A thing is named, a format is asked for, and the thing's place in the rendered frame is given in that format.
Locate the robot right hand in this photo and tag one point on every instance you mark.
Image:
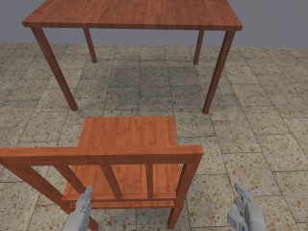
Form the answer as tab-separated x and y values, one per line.
251	217

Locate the table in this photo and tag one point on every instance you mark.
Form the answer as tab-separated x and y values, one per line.
192	15

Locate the robot left hand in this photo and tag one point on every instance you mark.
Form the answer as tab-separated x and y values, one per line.
79	220

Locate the chair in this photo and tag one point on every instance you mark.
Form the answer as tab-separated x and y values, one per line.
131	162

